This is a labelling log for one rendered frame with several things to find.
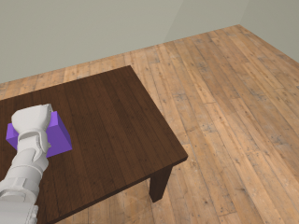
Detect robot left hand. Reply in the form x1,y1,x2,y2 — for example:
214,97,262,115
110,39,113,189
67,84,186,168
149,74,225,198
11,104,53,148

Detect robot left forearm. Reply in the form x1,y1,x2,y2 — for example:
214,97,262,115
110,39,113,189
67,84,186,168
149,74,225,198
0,129,49,204

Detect left robot upper arm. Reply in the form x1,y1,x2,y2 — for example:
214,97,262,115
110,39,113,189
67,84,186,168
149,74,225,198
0,200,39,224

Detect table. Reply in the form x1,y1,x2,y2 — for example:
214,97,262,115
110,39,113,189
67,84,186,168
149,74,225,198
0,65,189,224

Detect sponge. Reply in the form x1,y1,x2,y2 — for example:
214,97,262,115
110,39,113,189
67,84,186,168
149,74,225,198
6,111,73,158

